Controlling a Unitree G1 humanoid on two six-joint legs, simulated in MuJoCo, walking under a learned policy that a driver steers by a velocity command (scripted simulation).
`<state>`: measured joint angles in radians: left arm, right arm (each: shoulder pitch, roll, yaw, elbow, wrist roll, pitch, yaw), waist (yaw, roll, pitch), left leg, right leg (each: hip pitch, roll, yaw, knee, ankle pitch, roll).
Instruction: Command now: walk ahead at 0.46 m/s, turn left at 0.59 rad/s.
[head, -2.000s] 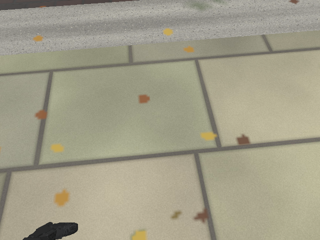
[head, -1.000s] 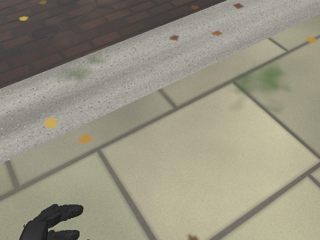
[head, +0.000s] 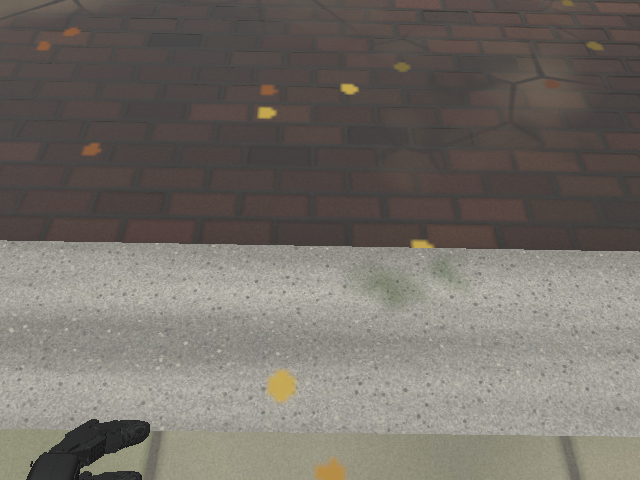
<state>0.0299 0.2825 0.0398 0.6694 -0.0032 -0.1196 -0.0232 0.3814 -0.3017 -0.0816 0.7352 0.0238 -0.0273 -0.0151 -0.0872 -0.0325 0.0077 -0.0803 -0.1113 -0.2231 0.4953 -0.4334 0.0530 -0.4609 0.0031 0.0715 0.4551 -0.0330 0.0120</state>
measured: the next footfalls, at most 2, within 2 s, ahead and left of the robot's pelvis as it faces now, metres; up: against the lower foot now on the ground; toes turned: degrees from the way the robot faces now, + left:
left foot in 0.48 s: +0.23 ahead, +0.14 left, +0.00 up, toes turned +18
right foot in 0.90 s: +0.22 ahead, -0.10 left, +0.00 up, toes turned +6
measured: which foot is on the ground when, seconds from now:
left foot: down 0.00-0.00, up 0.02-0.46, down 0.48-0.90, up 0.92-1.00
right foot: down 0.00-0.48, up 0.50-0.88, down 0.90-1.00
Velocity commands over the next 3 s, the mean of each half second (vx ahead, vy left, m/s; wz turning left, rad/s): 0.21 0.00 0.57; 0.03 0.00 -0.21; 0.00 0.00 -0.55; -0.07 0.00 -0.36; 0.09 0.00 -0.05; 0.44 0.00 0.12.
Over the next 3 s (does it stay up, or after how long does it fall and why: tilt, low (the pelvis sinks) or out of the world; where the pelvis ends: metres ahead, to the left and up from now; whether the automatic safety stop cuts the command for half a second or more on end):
stays up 0.36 -0.13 0.02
